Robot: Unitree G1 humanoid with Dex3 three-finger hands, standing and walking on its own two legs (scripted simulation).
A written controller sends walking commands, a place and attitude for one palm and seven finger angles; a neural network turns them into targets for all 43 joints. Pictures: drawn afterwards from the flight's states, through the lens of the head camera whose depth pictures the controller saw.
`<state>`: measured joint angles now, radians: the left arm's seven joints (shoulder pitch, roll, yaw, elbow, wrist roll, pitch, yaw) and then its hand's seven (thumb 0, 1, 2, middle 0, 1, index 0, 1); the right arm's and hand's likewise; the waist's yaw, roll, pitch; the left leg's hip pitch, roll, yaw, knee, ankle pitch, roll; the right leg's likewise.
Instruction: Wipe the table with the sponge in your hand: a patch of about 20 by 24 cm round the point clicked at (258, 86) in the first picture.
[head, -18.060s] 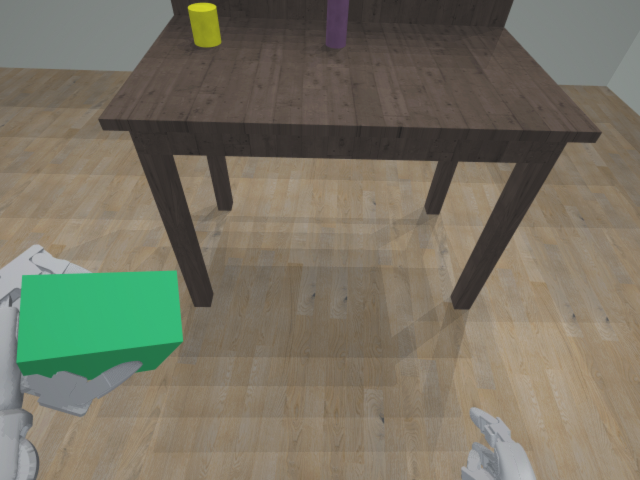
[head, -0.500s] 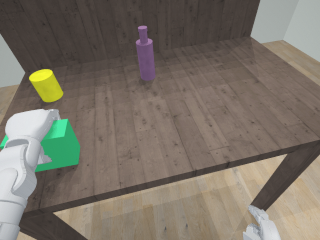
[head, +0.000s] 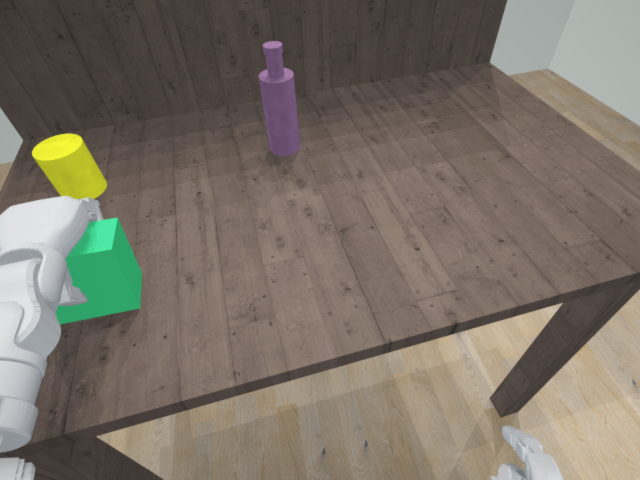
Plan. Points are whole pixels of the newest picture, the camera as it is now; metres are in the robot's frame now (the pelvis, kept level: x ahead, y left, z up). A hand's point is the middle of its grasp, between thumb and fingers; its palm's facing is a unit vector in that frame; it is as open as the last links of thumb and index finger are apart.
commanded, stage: wipe forward along the first lane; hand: left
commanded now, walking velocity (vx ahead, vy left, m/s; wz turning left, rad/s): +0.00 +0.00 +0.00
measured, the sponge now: (79, 283) +0.32 +0.36 +0.07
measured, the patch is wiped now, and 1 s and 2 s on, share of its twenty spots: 0.05 0.10 0.20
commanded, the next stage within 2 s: slide across to the middle lane in 0.50 s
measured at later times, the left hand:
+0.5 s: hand (66, 230) +0.36 +0.38 +0.12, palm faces -0.12 +0.02 -0.99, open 10.1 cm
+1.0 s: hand (112, 212) +0.40 +0.34 +0.12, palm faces -0.02 +0.01 -1.00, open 10.1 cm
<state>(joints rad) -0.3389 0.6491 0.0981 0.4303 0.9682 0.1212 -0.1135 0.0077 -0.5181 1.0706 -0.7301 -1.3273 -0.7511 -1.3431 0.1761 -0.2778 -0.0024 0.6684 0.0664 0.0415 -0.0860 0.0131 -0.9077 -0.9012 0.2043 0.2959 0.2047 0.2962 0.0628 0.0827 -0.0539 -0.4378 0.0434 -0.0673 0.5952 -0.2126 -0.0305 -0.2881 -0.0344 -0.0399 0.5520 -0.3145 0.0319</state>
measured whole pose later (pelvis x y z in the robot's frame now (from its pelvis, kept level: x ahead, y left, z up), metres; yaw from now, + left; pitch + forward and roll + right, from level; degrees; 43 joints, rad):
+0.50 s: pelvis +0.00 +0.01 +0.00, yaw -1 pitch +6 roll -2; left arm -0.55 0.73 0.12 0.72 1.03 0.04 -0.11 0.01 -0.53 1.08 -0.73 -1.33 -0.75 -1.35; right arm 0.25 -0.28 -0.02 0.69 0.07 0.09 -0.08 0.01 -0.91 -0.90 0.20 0.30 0.20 0.30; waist 0.02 0.07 -0.07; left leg -0.52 0.05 -0.06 0.63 -0.21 -0.02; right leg -0.37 -0.03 -0.02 0.57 -0.30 0.04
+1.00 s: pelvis +0.01 +0.02 +0.00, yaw -1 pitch +6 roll -2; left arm -0.58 0.60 0.00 0.65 1.01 0.13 -0.01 0.00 -0.52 1.08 -0.73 -1.34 -0.75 -1.36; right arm 0.21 -0.25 -0.01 0.69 0.09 0.06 -0.06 0.01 -0.91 -0.90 0.20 0.30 0.20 0.30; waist 0.02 0.07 -0.07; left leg -0.48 0.03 -0.03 0.58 -0.21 0.00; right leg -0.33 -0.05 -0.01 0.51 -0.29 0.02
